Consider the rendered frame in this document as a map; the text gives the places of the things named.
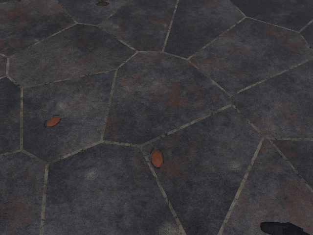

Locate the right robot hand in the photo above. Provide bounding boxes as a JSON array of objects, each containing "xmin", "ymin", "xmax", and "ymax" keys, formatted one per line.
[{"xmin": 260, "ymin": 221, "xmax": 310, "ymax": 235}]

